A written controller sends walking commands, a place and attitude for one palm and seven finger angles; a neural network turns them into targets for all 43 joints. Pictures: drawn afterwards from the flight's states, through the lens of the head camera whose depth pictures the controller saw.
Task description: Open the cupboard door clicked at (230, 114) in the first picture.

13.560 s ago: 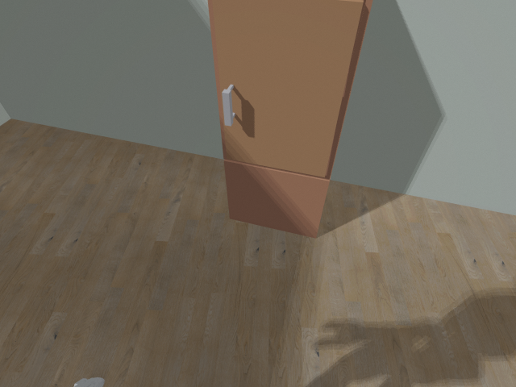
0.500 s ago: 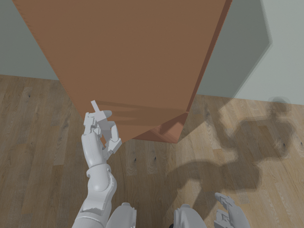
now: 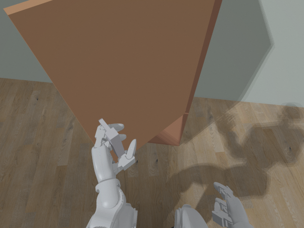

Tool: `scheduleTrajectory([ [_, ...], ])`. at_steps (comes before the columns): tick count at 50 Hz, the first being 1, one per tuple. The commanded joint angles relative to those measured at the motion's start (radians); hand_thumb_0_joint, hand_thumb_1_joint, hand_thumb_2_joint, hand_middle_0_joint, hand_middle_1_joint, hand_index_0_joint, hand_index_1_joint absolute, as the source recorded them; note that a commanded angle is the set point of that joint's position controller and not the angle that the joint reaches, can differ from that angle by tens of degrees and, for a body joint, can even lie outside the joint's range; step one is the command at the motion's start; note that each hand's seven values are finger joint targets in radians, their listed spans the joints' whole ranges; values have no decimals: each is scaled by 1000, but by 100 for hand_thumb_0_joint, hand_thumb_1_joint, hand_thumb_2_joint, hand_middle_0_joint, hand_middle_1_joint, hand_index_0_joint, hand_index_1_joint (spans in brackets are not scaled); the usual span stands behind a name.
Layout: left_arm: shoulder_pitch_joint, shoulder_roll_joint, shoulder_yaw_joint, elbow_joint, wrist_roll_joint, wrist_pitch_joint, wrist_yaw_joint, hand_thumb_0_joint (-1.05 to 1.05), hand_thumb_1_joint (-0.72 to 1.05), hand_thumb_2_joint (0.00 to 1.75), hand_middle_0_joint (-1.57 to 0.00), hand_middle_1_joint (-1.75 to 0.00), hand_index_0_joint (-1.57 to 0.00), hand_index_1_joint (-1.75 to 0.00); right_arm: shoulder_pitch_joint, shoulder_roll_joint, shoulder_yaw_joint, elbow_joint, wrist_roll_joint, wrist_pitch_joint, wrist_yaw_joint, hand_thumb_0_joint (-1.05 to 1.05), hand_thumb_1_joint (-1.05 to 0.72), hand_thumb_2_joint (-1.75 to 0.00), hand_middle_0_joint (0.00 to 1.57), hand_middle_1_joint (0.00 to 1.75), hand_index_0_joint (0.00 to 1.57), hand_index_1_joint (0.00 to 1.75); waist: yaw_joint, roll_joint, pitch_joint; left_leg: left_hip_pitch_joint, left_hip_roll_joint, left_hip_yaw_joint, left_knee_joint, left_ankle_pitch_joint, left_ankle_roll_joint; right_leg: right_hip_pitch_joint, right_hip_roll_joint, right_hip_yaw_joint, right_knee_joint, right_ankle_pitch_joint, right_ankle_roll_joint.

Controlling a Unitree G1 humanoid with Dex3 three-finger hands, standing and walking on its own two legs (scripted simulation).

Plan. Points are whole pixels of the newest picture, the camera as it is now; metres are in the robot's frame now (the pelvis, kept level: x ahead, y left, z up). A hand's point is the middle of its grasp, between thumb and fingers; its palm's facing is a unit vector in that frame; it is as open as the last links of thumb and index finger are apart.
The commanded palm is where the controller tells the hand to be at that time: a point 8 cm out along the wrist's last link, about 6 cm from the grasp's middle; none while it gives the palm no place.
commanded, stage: open thumb and fingers to let go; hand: left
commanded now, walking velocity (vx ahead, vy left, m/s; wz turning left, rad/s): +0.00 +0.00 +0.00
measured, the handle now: (111, 138) +0.34 +0.13 +0.03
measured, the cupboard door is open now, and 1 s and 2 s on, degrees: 47 49 49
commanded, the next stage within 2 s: slide the hand sideways off the handle in 0.54 s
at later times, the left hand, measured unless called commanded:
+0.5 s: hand (126, 153) +0.30 +0.09 +0.02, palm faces +0.30 -0.95 +0.00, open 14.9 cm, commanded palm +0.25 +0.14 +0.02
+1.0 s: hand (121, 169) +0.25 +0.09 +0.03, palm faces -0.15 -0.99 +0.04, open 16.3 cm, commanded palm +0.23 +0.15 +0.02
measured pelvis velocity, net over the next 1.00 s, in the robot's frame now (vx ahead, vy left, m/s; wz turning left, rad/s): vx -0.01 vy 0.03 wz -0.02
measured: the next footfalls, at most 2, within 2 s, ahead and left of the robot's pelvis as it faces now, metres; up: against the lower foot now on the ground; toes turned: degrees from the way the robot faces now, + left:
none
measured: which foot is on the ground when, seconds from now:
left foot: down 0.00-1.00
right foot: down 0.00-1.00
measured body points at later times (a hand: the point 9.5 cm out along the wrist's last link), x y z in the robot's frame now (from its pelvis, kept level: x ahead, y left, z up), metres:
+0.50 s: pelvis -0.01 +0.01 +0.00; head +0.08 +0.00 +0.44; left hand +0.27 +0.14 +0.03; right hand +0.16 -0.22 -0.11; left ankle +0.01 +0.14 -0.63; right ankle +0.03 -0.09 -0.63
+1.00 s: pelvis -0.01 +0.03 -0.01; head +0.08 +0.03 +0.43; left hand +0.26 +0.15 +0.03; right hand +0.17 -0.20 -0.10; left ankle +0.01 +0.14 -0.63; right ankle +0.03 -0.09 -0.63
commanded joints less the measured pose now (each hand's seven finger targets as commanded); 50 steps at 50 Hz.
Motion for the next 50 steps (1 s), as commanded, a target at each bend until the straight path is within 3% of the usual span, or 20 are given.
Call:
scheduleTrajectory([
  [1, -154, -11, 7, -197, 0, -77, -8, 0, -15, 45, -32, -124, -32, -124, -15, -107, -38, -129, 5, -44, -11, 0, -90, -90, 20, 30, 20, 30, -38, -104, -283, 70, -44, 32, -125, 210, 34, 330, -7, 126, -234, 284, 41],
  [6, -154, -2, 23, -175, -8, -93, -15, 0, -50, 30, -30, -120, -30, -120, -13, -112, -42, -125, 2, -52, -10, 0, -90, -90, 20, 30, 20, 30, -32, -105, -290, 57, -45, 34, -121, 202, 34, 328, -8, 130, -231, 265, 39],
  [8, -159, 7, 26, -196, -6, -98, -16, 0, -50, 30, -30, -120, -30, -120, -13, -113, -44, -131, 3, -51, -9, 0, -90, -90, 20, 30, 20, 30, -23, -90, -309, 61, -46, 36, -124, 210, 34, 337, -8, 130, -226, 265, 36],
  [10, -146, 1, 30, -179, -15, -95, -15, 0, -50, 30, -28, -110, -28, -110, -10, -114, -45, -127, 5, -51, -9, 0, -90, -90, 20, 30, 20, 30, -28, -114, -291, 60, -46, 36, -125, 207, 35, 335, -8, 130, -233, 268, 38],
  [12, -118, 25, 58, -168, -17, -90, -12, 0, -50, 30, -27, -100, -27, -100, -11, -117, -45, -133, 7, -48, -9, 0, -90, -90, 20, 30, 20, 30, -13, -116, -283, 45, -46, 31, -131, 201, 34, 341, -4, 130, -234, 243, 33],
  [16, -150, -7, 24, -184, -11, -96, -5, 0, -50, 30, -23, -80, -23, -80, -8, -116, -46, -128, 6, -48, -6, 0, -90, -90, 20, 30, 20, 30, -27, -101, -281, 75, -45, 33, -137, 203, 35, 310, 1, 112, -227, 242, 33],
  [22, -148, 10, 39, -172, 4, -92, 9, 0, -50, 30, -18, -50, -18, -50, -8, -120, -45, -134, 1, -47, -7, 0, -90, -90, 20, 30, 20, 30, -19, -83, -279, 77, -44, 30, -142, 202, 35, 291, 7, 96, -216, 229, 27],
  [26, -176, -17, 24, -171, 5, -92, 20, 0, -50, 30, -15, -30, -15, -30, -10, -116, -42, -131, 1, -46, -6, 0, -90, -90, 20, 30, 20, 30, -22, -76, -288, 99, -44, 28, -149, 197, 34, 273, 11, 81, -207, 216, 26],
  [29, -182, -56, -14, -180, 2, -85, 22, 0, -50, 30, -15, -30, -15, -30, -14, -117, -40, -138, 4, -46, -2, 0, -90, -90, 20, 30, 20, 30, -29, -71, -278, 119, -41, 21, -156, 212, 32, 249, 16, 61, -198, 223, 23],
  [32, -203, -57, -22, -186, 16, -76, 34, 0, -50, 30, -15, -30, -15, -30, -10, -122, -39, -143, 1, -48, -2, 0, -90, -90, 20, 30, 20, 30, -30, -61, -287, 127, -39, 14, -158, 217, 32, 233, 20, 51, -188, 214, 19],
  [33, -182, 61, -199, -189, 142, -98, -164, 0, -50, 30, -15, -30, -15, -30, 36, -163, -41, -126, 7, -38, 2, 0, -90, -90, 20, 30, 20, 30, -114, -66, -259, 139, -31, 22, -123, 209, 47, 194, 9, 78, -176, 254, 20],
  [34, -246, 118, -127, -245, 106, -128, -269, 0, -50, 30, -15, -30, -15, -30, 40, -151, -47, -140, 13, -31, -3, 0, -90, -90, 20, 30, 20, 30, -88, -47, -293, 126, -34, 17, -114, 220, 52, 221, 1, 83, -163, 284, 11],
  [35, -229, 137, -128, -272, 84, -139, -352, 0, -50, 30, -15, -30, -15, -30, 31, -154, -48, -155, 18, -28, -9, 0, -90, -90, 20, 30, 20, 30, -75, -32, -319, 129, -36, 18, -111, 223, 56, 243, 2, 94, -155, 296, 10],
  [37, -215, 124, -167, -313, 7, -133, -512, 0, -50, 30, -15, -30, -15, -30, 26, -159, -45, -188, 44, -28, -14, 0, -90, -90, 20, 30, 20, 30, -87, 0, -308, 158, -35, 6, -116, 223, 58, 213, 5, 85, -149, 272, 2],
  [39, -184, 91, -142, -319, -120, -97, -598, 0, -50, 30, -15, -30, -15, -30, 18, -156, -39, -212, 69, -33, -22, 0, -90, -90, 20, 30, 20, 30, -79, -18, -272, 144, -38, -2, -128, 177, 57, 208, 12, 77, -169, 206, 7],
  [41, -126, 74, -95, -320, -195, -52, -604, 0, -50, 30, -15, -30, -15, -30, 15, -163, -39, -231, 81, -35, -29, 0, -90, -90, 20, 30, 20, 30, -64, -56, -257, 141, -38, -11, -140, 165, 56, 192, 20, 57, -168, 170, 12],
  [42, -87, 90, -63, -337, -209, -40, -591, 0, -50, 30, -15, -30, -15, -30, 8, -165, -38, -245, 83, -37, -28, 0, -90, -90, 20, 30, 20, 30, -38, -48, -270, 135, -40, -14, -146, 183, 54, 201, 20, 51, -155, 168, 8],
  [44, -5, 96, -39, -370, -198, -25, -550, 0, -50, 30, -15, -30, -15, -30, 15, -164, -43, -261, 78, -35, -22, 0, -90, -90, 20, 30, 20, 30, -21, -52, -289, 151, -38, -12, -146, 228, 47, 192, 21, 40, -128, 202, 9],
  [48, 80, 132, -41, -453, -121, -30, -488, 0, -50, 30, -15, -30, -15, -30, 25, -160, -46, -292, 64, -28, -4, 0, -90, -90, 20, 30, 20, 30, -12, -39, -292, 140, -34, -13, -134, 252, 41, 168, 20, 40, -96, 207, 6],
  [50, 124, 128, -53, -447, -101, -27, -479, 0, -50, 30, -15, -30, -15, -30, 32, -158, -45, -302, 64, -21, 1, 0, -90, -90, 20, 30, 20, 30, -25, -53, -239, 118, -34, -10, -132, 214, 40, 151, 22, 41, -105, 182, 8],
])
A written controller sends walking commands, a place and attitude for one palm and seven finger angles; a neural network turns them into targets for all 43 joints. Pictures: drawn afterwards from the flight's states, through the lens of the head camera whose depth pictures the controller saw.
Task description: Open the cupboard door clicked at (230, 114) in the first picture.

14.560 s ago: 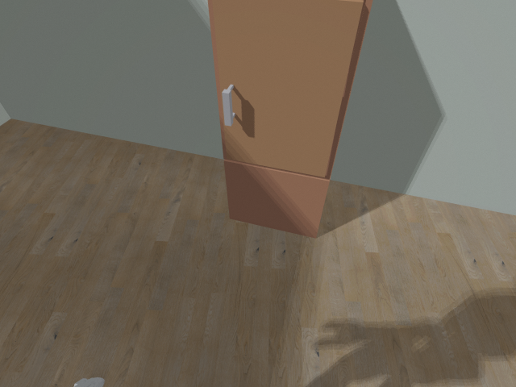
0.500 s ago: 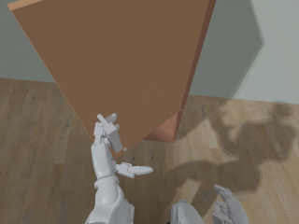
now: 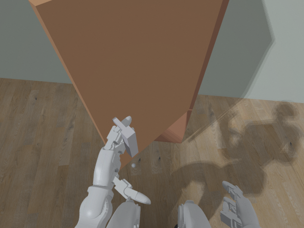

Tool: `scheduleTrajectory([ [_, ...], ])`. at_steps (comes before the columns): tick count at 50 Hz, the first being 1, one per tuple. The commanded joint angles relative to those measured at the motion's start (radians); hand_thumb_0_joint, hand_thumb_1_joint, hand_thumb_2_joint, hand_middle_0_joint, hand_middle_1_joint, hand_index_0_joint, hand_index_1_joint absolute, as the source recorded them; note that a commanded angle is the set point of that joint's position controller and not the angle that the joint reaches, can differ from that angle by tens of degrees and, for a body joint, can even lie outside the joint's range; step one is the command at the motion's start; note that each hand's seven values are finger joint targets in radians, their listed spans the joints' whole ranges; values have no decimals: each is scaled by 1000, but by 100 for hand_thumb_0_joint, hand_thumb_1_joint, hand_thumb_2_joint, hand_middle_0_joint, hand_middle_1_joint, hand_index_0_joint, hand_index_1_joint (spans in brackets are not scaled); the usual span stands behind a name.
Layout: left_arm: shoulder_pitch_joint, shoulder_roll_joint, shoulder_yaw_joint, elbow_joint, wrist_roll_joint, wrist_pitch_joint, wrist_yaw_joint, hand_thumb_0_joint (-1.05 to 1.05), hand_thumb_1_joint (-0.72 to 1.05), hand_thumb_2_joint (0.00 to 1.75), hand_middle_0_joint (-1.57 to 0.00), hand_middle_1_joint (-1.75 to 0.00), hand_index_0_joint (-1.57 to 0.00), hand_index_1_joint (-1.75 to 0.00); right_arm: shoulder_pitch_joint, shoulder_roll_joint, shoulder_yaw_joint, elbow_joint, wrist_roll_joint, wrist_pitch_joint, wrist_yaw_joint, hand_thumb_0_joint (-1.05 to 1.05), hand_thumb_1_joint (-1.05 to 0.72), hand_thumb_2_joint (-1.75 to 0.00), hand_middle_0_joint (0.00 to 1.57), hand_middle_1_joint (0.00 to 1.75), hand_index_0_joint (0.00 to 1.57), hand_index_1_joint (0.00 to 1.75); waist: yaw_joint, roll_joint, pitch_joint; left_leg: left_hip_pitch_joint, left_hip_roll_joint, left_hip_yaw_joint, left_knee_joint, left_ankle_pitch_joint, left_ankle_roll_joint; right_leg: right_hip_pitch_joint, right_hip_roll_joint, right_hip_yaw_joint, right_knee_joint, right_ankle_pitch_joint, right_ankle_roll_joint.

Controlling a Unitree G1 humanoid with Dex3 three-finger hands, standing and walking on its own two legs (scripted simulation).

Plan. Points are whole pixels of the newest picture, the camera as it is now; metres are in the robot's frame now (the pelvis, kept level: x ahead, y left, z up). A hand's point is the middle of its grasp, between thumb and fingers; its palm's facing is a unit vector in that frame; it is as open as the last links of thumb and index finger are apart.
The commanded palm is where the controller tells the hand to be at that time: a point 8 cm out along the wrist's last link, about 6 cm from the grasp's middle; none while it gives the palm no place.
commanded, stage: slide the hand sideways off the handle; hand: left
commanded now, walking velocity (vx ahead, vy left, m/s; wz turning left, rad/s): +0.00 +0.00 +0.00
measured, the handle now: (125, 137) +0.33 +0.09 +0.04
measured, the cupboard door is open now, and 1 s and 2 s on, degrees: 49 49 49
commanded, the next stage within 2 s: draw the hand back to the body in 0.84 s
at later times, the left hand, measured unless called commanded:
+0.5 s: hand (114, 183) +0.22 +0.10 +0.03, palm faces -0.10 -1.00 +0.00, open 16.2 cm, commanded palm +0.20 +0.16 +0.03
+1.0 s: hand (98, 197) +0.19 +0.13 +0.03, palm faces -0.10 -0.99 -0.02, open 16.3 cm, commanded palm +0.17 +0.20 +0.05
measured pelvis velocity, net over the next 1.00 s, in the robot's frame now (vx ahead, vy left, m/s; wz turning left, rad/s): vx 0.00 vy -0.01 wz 0.00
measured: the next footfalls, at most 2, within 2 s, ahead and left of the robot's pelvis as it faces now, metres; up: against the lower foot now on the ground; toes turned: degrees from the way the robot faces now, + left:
none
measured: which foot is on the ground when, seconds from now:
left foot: down 0.00-1.00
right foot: down 0.00-1.00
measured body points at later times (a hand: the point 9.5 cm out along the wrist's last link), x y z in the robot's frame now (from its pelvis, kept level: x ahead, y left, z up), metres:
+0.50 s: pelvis +0.01 +0.00 -0.01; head +0.10 +0.00 +0.43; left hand +0.22 +0.16 +0.04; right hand +0.21 -0.22 -0.09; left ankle +0.02 +0.10 -0.62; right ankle +0.04 -0.13 -0.62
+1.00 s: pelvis +0.00 -0.01 -0.02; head +0.08 +0.00 +0.42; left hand +0.19 +0.19 +0.04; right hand +0.21 -0.24 -0.09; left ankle +0.02 +0.10 -0.62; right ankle +0.04 -0.13 -0.62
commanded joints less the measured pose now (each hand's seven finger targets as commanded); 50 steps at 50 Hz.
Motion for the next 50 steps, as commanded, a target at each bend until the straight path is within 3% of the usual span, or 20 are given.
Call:
scheduleTrajectory([
  [1, 10, 23, 3, -263, 38, -72, 23, 0, -50, 30, -15, -30, -15, -30, -34, -106, -41, -182, -2, -40, 3, 0, -90, -90, 20, 30, 20, 30, -14, -70, -253, 151, -17, -46, -201, 224, -13, 193, 40, 4, -151, 170, -40],
  [2, 37, 50, 27, -266, 45, -70, 22, 0, -50, 30, -15, -30, -15, -30, -38, -110, -40, -188, -2, -36, 0, 0, -90, -90, 20, 30, 20, 30, -8, -75, -248, 137, -15, -50, -202, 219, -12, 193, 42, 4, -146, 160, -44],
  [3, 25, 38, 11, -289, 46, -70, 19, 0, -50, 30, -15, -30, -15, -30, -44, -106, -38, -195, -1, -35, 0, 0, -90, -90, 20, 30, 20, 30, -9, -47, -244, 141, -17, -46, -201, 208, -13, 185, 40, 8, -146, 152, -43],
  [9, 87, 50, 35, -370, 7, -76, 0, 0, -50, 30, -15, -30, -15, -30, -35, -101, -33, -202, 2, -43, -13, 0, -90, -90, 20, 30, 20, 30, -15, -25, -258, 146, -17, -51, -190, 210, -15, 179, 47, 4, -141, 156, -40],
  [11, 119, 64, 52, -365, -1, -74, -14, 0, -50, 30, -15, -30, -15, -30, -28, -104, -34, -198, 2, -46, -19, 0, -90, -90, 20, 30, 20, 30, -21, -48, -254, 137, -17, -51, -179, 214, -14, 179, 50, 2, -140, 165, -38],
  [17, 208, 101, 87, -425, -28, -54, -62, 0, -50, 30, -15, -30, -15, -30, -25, -108, -36, -215, 6, -52, -29, 0, -90, -90, 20, 30, 20, 30, -10, -17, -272, 134, -16, -56, -168, 264, -15, 186, 52, -3, -117, 204, -40],
  [20, 272, 109, 108, -443, -44, -55, -77, 0, -50, 30, -15, -30, -15, -30, -18, -103, -40, -217, 8, -56, -31, 0, -90, -90, 20, 30, 20, 30, -7, -39, -286, 134, -16, -47, -154, 293, -16, 205, 53, -1, -113, 250, -35],
  [27, 313, 153, 165, -461, -79, -72, -126, 0, -50, 30, -15, -30, -15, -30, -31, -105, -44, -213, 11, -63, -46, 0, -90, -90, 20, 30, 20, 30, -11, -38, -248, 76, -19, -42, -124, 253, -10, 191, 58, 8, -113, 214, -33],
  [33, 419, 180, 228, -484, -126, -78, -178, 0, -50, 30, -15, -30, -15, -30, -41, -100, -54, -213, 18, -67, -54, 0, -90, -90, 20, 30, 20, 30, 17, -12, -291, 89, -21, -34, -117, 302, -14, 223, 59, 11, -99, 267, -34],
  [35, 424, 185, 241, -476, -139, -74, -197, 0, -50, 30, -15, -30, -15, -30, -43, -101, -58, -209, 23, -65, -58, 0, -90, -90, 20, 30, 20, 30, 7, -43, -267, 72, -20, -33, -111, 279, -13, 219, 61, 13, -107, 253, -30],
  [39, 436, 207, 267, -479, -160, -79, -235, 0, -50, 30, -15, -30, -15, -30, -50, -101, -60, -202, 27, -69, -66, 0, -90, -90, 20, 30, 20, 30, 5, -29, -252, 51, -19, -32, -97, 244, -10, 202, 61, 25, -113, 206, -29],
  [42, 379, 208, 253, -501, -173, -82, -257, 0, -50, 30, -15, -30, -15, -30, -55, -107, -56, -202, 27, -79, -71, 0, -90, -90, 20, 30, 20, 30, -13, -12, -228, 33, -19, -38, -85, 212, -5, 167, 63, 29, -116, 148, -31],
  [45, 360, 208, 264, -480, -182, -80, -262, 0, -50, 30, -15, -30, -15, -30, -48, -112, -55, -199, 26, -88, -77, 0, -90, -90, 20, 30, 20, 30, -17, -40, -229, 15, -18, -37, -67, 181, -5, 150, 60, 41, -125, 104, -27],
  [47, 356, 221, 269, -490, -180, -70, -259, 0, -50, 30, -15, -30, -15, -30, -51, -114, -54, -201, 26, -92, -77, 0, -90, -90, 20, 30, 20, 30, -5, -5, -226, 16, -18, -39, -78, 170, -5, 144, 63, 40, -125, 71, -33],
  [50, 401, 287, 338, -605, -194, -40, -248, 0, -50, 30, -15, -30, -15, -30, -40, -109, -56, -226, 36, -81, -81, 0, -90, -90, 20, 30, 20, 30, 26, 25, -303, 95, -18, -30, -128, 212, -5, 228, 63, 42, -156, 124, -31],
])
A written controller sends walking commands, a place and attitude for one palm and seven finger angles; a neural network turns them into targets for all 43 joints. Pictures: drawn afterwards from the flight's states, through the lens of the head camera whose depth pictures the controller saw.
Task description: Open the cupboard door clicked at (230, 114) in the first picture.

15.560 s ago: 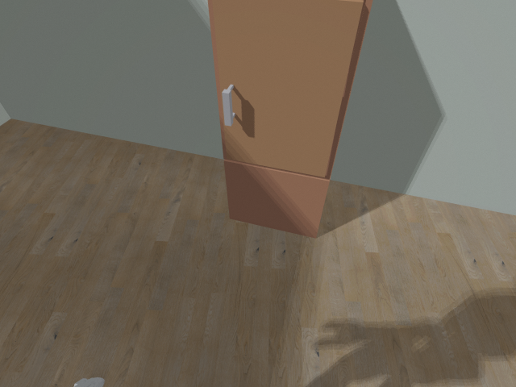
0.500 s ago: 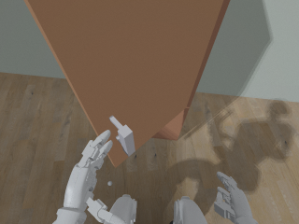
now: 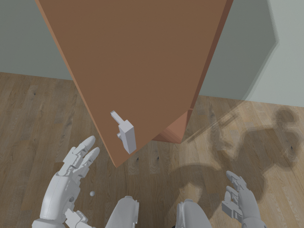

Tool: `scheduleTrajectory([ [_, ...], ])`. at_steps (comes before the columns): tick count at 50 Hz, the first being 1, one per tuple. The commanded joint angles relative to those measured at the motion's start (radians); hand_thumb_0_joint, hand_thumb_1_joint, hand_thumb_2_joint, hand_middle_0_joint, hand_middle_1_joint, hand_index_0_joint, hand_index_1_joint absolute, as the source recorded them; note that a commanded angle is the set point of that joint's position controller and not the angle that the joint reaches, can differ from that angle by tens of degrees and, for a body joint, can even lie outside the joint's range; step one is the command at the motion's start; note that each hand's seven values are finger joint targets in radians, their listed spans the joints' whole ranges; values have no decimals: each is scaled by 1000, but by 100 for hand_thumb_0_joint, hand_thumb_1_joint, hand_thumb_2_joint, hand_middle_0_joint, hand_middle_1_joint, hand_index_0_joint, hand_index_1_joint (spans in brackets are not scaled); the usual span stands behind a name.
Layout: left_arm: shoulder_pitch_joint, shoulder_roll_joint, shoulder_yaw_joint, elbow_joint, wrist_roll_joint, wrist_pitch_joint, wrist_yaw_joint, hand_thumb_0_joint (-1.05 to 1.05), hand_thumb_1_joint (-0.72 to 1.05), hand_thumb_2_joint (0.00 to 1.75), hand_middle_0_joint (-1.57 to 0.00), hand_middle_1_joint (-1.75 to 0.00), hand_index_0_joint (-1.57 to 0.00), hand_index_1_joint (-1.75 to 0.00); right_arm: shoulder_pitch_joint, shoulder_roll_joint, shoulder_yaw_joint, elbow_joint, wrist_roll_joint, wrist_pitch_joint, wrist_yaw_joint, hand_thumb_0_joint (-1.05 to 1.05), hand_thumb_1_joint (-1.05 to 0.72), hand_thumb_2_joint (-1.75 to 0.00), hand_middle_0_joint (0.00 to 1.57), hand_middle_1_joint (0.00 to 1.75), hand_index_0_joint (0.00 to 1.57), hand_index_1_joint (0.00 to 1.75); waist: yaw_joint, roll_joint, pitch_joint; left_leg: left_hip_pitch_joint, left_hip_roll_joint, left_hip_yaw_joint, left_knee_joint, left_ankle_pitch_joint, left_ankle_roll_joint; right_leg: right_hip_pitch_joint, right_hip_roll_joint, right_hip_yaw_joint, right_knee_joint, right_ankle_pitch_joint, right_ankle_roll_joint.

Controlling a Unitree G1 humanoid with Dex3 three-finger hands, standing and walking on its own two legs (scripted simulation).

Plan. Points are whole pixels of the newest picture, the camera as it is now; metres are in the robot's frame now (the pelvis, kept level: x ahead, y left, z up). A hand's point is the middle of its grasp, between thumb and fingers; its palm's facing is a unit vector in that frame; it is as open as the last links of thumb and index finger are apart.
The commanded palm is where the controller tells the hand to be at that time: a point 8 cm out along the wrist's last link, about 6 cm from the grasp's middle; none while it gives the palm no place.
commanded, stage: draw the hand back to the body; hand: left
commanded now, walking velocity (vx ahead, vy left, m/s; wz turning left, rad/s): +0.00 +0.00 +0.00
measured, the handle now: (123, 132) +0.33 +0.11 +0.06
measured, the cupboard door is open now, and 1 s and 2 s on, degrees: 49 49 49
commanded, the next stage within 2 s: step back with the hand held close in 1.52 s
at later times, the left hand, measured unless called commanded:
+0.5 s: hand (40, 179) +0.19 +0.20 +0.16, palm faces -0.01 -0.99 -0.16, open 16.0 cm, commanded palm +0.16 +0.26 +0.18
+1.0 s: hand out of the picture +0.23 +0.26 +0.26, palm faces +0.37 -0.83 -0.41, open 10.8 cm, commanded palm +0.19 +0.31 +0.29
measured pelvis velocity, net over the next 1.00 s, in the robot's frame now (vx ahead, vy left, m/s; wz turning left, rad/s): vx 0.05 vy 0.02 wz -0.01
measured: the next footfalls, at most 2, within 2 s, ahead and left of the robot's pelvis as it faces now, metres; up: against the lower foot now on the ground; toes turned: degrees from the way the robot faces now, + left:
none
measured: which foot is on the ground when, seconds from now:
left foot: down 0.00-1.00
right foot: down 0.00-1.00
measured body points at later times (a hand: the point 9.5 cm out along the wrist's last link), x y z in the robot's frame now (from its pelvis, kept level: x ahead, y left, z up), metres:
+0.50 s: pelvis +0.02 +0.01 +0.07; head +0.04 +0.02 +0.52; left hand +0.19 +0.25 +0.17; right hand +0.20 -0.22 +0.02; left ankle +0.01 +0.12 -0.60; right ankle +0.04 -0.11 -0.60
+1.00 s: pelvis +0.05 +0.02 +0.13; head +0.03 +0.00 +0.58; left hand +0.21 +0.31 +0.28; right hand +0.23 -0.20 +0.05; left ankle +0.01 +0.12 -0.60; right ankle +0.04 -0.11 -0.60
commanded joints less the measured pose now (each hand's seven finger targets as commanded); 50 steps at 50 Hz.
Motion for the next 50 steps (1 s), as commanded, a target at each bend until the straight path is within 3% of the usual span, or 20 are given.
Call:
scheduleTrajectory([
  [1, 50, 143, 132, -331, -41, -29, 16, 0, -50, 30, -15, -30, -15, -30, -19, -110, -49, -183, 13, -42, -18, 0, -90, -90, 20, 30, 20, 30, 6, 24, -273, 199, -46, 18, -276, 280, 19, 332, 38, 80, -275, 187, -6],
  [2, 74, 163, 157, -334, -40, -9, 22, 0, -50, 30, -15, -30, -15, -30, -19, -109, -50, -184, 18, -35, -21, 0, -90, -90, 20, 30, 20, 30, 14, 31, -277, 218, -44, 14, -296, 302, 19, 352, 45, 71, -281, 206, -8],
  [4, 79, 127, 133, -334, -51, 27, 22, 0, -50, 30, -15, -30, -15, -30, -15, -104, -43, -187, 26, -26, -23, 0, -90, -90, 20, 30, 20, 30, -8, 25, -225, 241, -47, 15, -325, 290, 19, 361, 45, 60, -318, 206, 0],
  [7, 93, 128, 160, -270, -69, 60, 13, 0, -50, 30, -15, -30, -15, -30, -18, -108, -39, -179, 29, -20, -35, 0, -90, -90, 20, 30, 20, 30, -24, -45, -153, 237, -44, 8, -357, 252, 20, 390, 47, 58, -382, 144, 5],
  [11, 85, 135, 159, -288, -87, 57, -12, 0, -50, 30, -15, -30, -15, -30, -7, -116, -29, -181, 31, -38, -39, 0, -90, -90, 20, 30, 20, 30, -32, 9, -105, 307, -46, 5, -414, 248, 16, 402, 45, 46, -425, 144, 4],
  [12, 84, 148, 171, -278, -90, 56, -14, 0, -50, 30, -15, -30, -15, -30, -11, -120, -30, -179, 31, -42, -41, 0, -90, -90, 20, 30, 20, 30, -34, -16, -95, 314, -44, 2, -421, 255, 20, 414, 49, 45, -437, 149, 4],
  [17, 93, 185, 224, -300, -111, 50, -29, 0, -50, 30, -15, -30, -15, -30, -2, -121, -25, -171, 34, -67, -39, 0, -90, -90, 20, 30, 20, 30, -20, 28, -76, 384, -42, 3, -478, 293, 16, 471, 52, 38, -475, 189, -1],
  [22, 93, 193, 240, -343, -121, 79, -33, 0, -32, 37, -16, -30, -16, -30, -3, -123, -21, -170, 43, -85, -34, 0, -90, -90, 20, 30, 20, 30, -13, 50, -65, 467, -33, -6, -540, 352, 12, 526, 59, 15, -500, 254, -1],
  [23, 137, 336, 272, -435, 52, 174, 133, 0, -29, 39, -16, -30, -16, -30, 4, -113, -25, -184, 28, -60, -67, 0, -90, -90, 20, 30, 20, 30, 62, 87, -121, 512, -6, 12, -635, 370, 9, 590, 27, 73, -549, 258, -12],
  [24, 187, 218, 200, -451, 74, 237, 210, 0, -26, 40, -16, -30, -16, -30, 11, -89, -13, -195, 26, -50, -77, 0, -90, -90, 20, 30, 20, 30, 25, 111, -48, 530, -8, 13, -659, 358, 4, 578, 25, 57, -569, 251, -8],
  [25, 194, 177, 156, -445, 103, 284, 262, 0, -22, 42, -16, -30, -16, -30, 22, -85, -6, -177, 25, -40, -77, 0, -90, -90, 20, 30, 20, 30, 15, 141, 1, 539, -4, 10, -674, 365, 2, 592, 21, 47, -580, 256, -5],
  [27, 168, 212, 187, -435, 136, 337, 330, 0, -15, 45, -16, -30, -16, -30, 11, -90, -3, -161, 19, -24, -84, 0, -90, -90, 20, 30, 20, 30, 8, 33, 31, 561, 1, 6, -688, 386, 12, 628, 28, 37, -623, 274, -3],
  [28, 150, 218, 188, -445, 147, 350, 349, 0, -12, 47, -16, -30, -16, -30, 9, -99, 0, -159, 18, -21, -86, 0, -90, -90, 20, 30, 20, 30, 4, 38, 37, 586, 2, 11, -699, 391, 13, 644, 25, 39, -636, 281, 0],
  [33, 56, 241, 209, -449, 172, 370, 397, 0, 6, 54, -17, -30, -17, -30, 4, -109, 16, -126, 11, -45, -94, 0, -90, -90, 20, 30, 20, 30, 7, 28, 65, 698, 6, 9, -781, 430, 16, 733, 16, 40, -710, 322, 1],
  [35, 35, 245, 216, -466, 175, 369, 399, 0, 13, 57, -17, -30, -17, -30, 3, -110, 19, -109, 9, -63, -91, 0, -90, -90, 20, 30, 20, 30, 13, 60, 63, 751, 9, 9, -813, 485, 13, 769, 13, 40, -733, 359, 3],
  [38, 23, 246, 239, -437, 172, 371, 398, 0, 23, 62, -18, -30, -18, -30, -17, -110, 23, -79, 6, -82, -84, 0, -90, -90, 20, 30, 20, 30, 19, 22, 107, 787, 13, 9, -860, 532, 7, 825, 13, 37, -774, 396, 4],
  [42, 6, 277, 305, -410, 166, 362, 393, 0, 37, 68, -18, -30, -18, -30, -45, -115, 19, -41, 2, -97, -75, 0, -90, -90, 20, 30, 20, 30, 36, -6, 108, 838, 11, 25, -909, 593, 7, 920, 13, 42, -829, 468, 2],
  [50, -86, 311, 390, -451, 155, 332, 383, 0, 65, 80, -19, -30, -19, -30, -76, -114, 12, 7, -4, -116, -55, 0, -90, -90, 20, 30, 20, 30, 45, 60, 116, 943, 10, 52, -980, 701, 6, 1010, 15, 54, -908, 566, 6],
])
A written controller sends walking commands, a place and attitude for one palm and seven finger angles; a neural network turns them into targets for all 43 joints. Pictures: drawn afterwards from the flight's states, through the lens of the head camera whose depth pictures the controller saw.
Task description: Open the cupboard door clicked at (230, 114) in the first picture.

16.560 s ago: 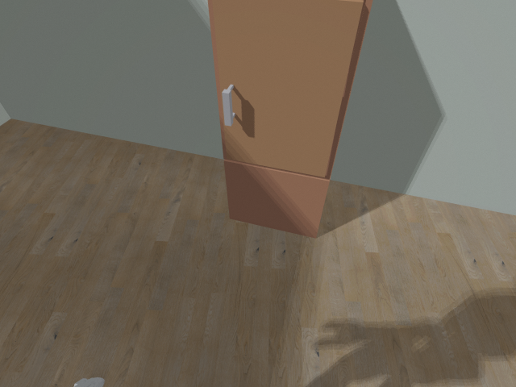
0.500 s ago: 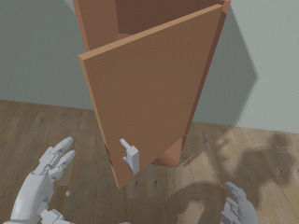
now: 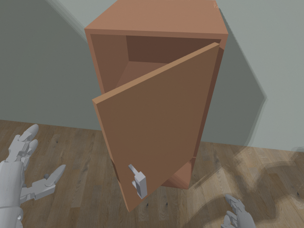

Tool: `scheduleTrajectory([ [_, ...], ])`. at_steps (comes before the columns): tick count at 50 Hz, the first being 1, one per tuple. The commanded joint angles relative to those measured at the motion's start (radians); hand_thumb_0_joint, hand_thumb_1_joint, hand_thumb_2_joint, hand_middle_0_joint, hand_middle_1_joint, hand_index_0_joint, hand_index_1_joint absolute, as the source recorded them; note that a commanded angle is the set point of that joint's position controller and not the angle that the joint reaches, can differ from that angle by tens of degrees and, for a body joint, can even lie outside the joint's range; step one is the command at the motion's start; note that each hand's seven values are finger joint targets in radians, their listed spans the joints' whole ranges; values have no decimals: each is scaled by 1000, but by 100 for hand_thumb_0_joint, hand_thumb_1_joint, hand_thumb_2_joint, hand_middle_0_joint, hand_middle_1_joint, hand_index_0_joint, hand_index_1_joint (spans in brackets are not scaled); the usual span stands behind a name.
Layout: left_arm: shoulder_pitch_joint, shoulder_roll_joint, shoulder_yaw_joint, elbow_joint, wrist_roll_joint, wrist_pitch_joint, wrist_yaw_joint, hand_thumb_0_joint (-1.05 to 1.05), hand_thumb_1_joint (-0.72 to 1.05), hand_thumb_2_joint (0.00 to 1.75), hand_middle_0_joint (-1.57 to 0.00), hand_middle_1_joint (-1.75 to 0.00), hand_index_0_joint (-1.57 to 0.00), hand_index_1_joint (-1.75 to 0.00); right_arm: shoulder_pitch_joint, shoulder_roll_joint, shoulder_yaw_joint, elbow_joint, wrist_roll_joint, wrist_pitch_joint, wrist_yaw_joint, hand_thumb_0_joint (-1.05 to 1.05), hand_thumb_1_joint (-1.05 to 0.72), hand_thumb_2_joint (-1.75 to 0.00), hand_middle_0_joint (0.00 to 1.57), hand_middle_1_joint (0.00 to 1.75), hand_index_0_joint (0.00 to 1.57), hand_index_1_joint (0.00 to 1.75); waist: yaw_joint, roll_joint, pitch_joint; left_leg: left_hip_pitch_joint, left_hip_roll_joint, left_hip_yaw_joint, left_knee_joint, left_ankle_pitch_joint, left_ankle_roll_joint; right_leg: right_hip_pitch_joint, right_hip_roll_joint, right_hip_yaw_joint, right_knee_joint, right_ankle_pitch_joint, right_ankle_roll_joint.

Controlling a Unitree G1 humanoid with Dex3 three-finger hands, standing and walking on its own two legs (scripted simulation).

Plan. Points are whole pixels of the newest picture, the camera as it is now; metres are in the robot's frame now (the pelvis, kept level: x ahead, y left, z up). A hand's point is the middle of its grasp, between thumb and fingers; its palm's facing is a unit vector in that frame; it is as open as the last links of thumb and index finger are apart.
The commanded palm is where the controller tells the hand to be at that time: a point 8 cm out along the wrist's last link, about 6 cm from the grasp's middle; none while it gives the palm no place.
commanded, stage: draw the hand back to the body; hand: left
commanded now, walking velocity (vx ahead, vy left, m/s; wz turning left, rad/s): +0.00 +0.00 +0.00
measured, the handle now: (137, 181) +0.28 +0.09 -0.07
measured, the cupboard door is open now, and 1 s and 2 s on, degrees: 49 49 49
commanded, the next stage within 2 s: step back with the hand held close in 0.52 s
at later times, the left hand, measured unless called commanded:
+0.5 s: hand (41, 166) +0.18 +0.24 +0.16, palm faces +0.44 -0.80 -0.40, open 7.5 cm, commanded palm +0.14 +0.28 +0.18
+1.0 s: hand (36, 166) +0.18 +0.26 +0.15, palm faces +0.31 -0.80 -0.51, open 7.4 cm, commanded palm +0.12 +0.30 +0.18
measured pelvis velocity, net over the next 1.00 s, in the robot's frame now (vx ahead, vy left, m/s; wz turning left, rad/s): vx -0.03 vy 0.01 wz -0.06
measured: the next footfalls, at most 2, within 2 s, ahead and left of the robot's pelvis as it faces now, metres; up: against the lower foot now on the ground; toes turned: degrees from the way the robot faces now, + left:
none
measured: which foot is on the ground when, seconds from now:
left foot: down 0.00-1.00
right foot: down 0.00-1.00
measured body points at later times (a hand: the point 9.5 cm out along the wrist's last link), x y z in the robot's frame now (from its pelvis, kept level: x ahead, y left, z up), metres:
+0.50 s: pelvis +0.00 -0.02 +0.01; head -0.02 -0.04 +0.46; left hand +0.15 +0.28 +0.18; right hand +0.18 -0.24 -0.07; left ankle -0.04 +0.10 -0.73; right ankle -0.01 -0.13 -0.73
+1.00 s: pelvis -0.03 +0.01 +0.01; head -0.01 +0.00 +0.46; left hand +0.16 +0.30 +0.18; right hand +0.13 -0.25 -0.07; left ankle -0.04 +0.10 -0.73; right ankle -0.01 -0.13 -0.73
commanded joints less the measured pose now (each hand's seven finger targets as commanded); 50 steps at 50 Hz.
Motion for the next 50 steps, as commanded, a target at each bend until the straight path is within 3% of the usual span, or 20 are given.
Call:
scheduleTrajectory([
  [1, -95, 177, 169, -217, -6, -81, 19, 0, 69, 81, -19, -30, -19, -30, -133, -106, -49, -143, -4, -70, -3, 0, -90, -90, 20, 30, 20, 30, 2, 15, -29, 18, 31, -12, -153, 427, -24, 97, 11, -5, -97, 290, -34],
  [7, -180, 221, 245, -211, -15, -106, 19, 0, 90, 90, -20, -30, -20, -30, -158, -111, -57, -113, -8, -73, 2, 0, -90, -90, 20, 30, 20, 30, 11, 26, -18, 53, 27, -2, -189, 425, -20, 143, 12, 2, -141, 312, -38],
  [10, -133, 141, 183, -133, -22, -100, -3, 0, 90, 90, -20, -30, -20, -30, -162, -112, -64, -107, -6, -59, 13, 0, -90, -90, 20, 30, 20, 30, 1, -21, 37, 59, 32, 9, -205, 388, -15, 116, 16, 3, -163, 290, -28],
  [11, -138, 148, 187, -132, -23, -102, -5, 0, 90, 90, -20, -30, -20, -30, -164, -115, -67, -108, -7, -56, 15, 0, -90, -90, 20, 30, 20, 30, 1, -47, 34, 58, 30, 8, -211, 377, -11, 123, 16, 3, -168, 289, -27],
  [14, -153, 174, 202, -168, -19, -108, -7, 0, 90, 90, -20, -30, -20, -30, -175, -117, -73, -110, -10, -48, 15, 0, -90, -90, 20, 30, 20, 30, 7, -16, -15, 85, 26, 15, -211, 400, -7, 153, 14, 15, -174, 321, -28],
  [16, -163, 185, 212, -183, -16, -114, -4, 0, 90, 90, -20, -30, -20, -30, -181, -112, -71, -109, -13, -51, 13, 0, -90, -90, 20, 30, 20, 30, 9, -27, -24, 89, 22, 15, -213, 388, -5, 160, 16, 15, -180, 316, -28],
  [18, -175, 205, 228, -199, -16, -117, 0, 0, 90, 90, -20, -30, -20, -30, -189, -109, -70, -106, -15, -57, 10, 0, -90, -90, 20, 30, 20, 30, 11, 1, -27, 92, 18, 17, -216, 380, -5, 170, 12, 22, -188, 320, -30],
  [24, -176, 187, 216, -152, -16, -116, 0, 0, 90, 90, -20, -30, -20, -30, -193, -103, -70, -87, -15, -63, 3, 0, -90, -90, 20, 30, 20, 30, 6, -21, 30, 99, 16, 24, -224, 335, -1, 138, 18, 25, -223, 274, -26],
  [28, -185, 179, 206, -156, -15, -122, -2, 0, 90, 90, -20, -30, -20, -30, -199, -104, -73, -83, -15, -68, 6, 0, -90, -90, 20, 30, 20, 30, 8, 1, 27, 107, 16, 23, -233, 330, -1, 144, 16, 29, -229, 266, -27],
  [31, -173, 181, 210, -136, -16, -123, -4, 0, 90, 90, -20, -30, -20, -30, -198, -104, -75, -79, -17, -68, 6, 0, -90, -90, 20, 30, 20, 30, 10, -37, 28, 106, 16, 24, -237, 322, 1, 145, 18, 28, -236, 255, -23],
  [32, -252, 194, 206, -173, -14, -127, -2, 0, 90, 90, -20, -30, -20, -30, -205, -107, -74, -78, -15, -69, 6, 0, -90, -90, 20, 30, 20, 30, 5, -20, 14, 113, 15, 22, -239, 317, 1, 154, 16, 31, -239, 246, -26],
  [33, -318, 291, 312, -204, -1, -167, 8, 0, 90, 90, -20, -30, -20, -30, -195, -130, -75, -113, -5, -48, 4, 0, -90, -90, 20, 30, 20, 30, -45, -33, 110, 48, 26, 19, -200, 226, 7, 19, -25, 153, -300, 300, -31],
  [34, -218, 229, 272, -121, 1, -172, 1, 0, 90, 90, -20, -30, -20, -30, -186, -123, -75, -92, -14, -30, 6, 0, -90, -90, 20, 30, 20, 30, -50, -60, 78, 59, 20, 9, -188, 210, 7, 21, -42, 149, -305, 296, -34],
  [36, -157, 197, 239, -120, 6, -186, -4, 0, 90, 90, -20, -30, -20, -30, -191, -129, -82, -106, -17, -7, 11, 0, -90, -90, 20, 30, 20, 30, -50, -57, 40, 63, 23, 12, -201, 240, 4, 33, -41, 136, -292, 318, -31],
  [38, -123, 208, 251, -144, 7, -200, 2, 0, 90, 90, -20, -30, -20, -30, -191, -131, -87, -116, -18, 9, 8, 0, -90, -90, 20, 30, 20, 30, -48, -13, -18, 60, 30, 12, -220, 308, 2, 84, -36, 109, -246, 403, -28],
  [41, -58, 222, 271, -161, 2, -201, 8, 0, 90, 90, -20, -30, -20, -30, -186, -131, -97, -141, -12, 38, 8, 0, -90, -90, 20, 30, 20, 30, -49, -52, -92, 55, 41, 14, -217, 410, -4, 136, -26, 85, -194, 517, -18],
  [45, -12, 243, 297, -187, -3, -199, 18, 0, 90, 90, -20, -30, -20, -30, -192, -127, -106, -164, -5, 66, 5, 0, -90, -90, 20, 30, 20, 30, -50, -56, -113, 13, 51, 12, -213, 450, -7, 156, -23, 76, -151, 578, -12],
  [47, -13, 262, 313, -215, 1, -203, 24, 0, 90, 90, -20, -30, -20, -30, -198, -131, -109, -170, -6, 73, 1, 0, -90, -90, 20, 30, 20, 30, -47, -6, -117, -19, 53, 4, -222, 448, -5, 170, -18, 72, -127, 566, -10],
  [50, 11, 253, 311, -231, 5, -208, 29, 0, 90, 90, -20, -30, -20, -30, -190, -131, -111, -182, -5, 74, 1, 0, -90, -90, 20, 30, 20, 30, -46, 2, -113, -85, 69, -6, -234, 403, 4, 193, -5, 69, -82, 550, -4],
])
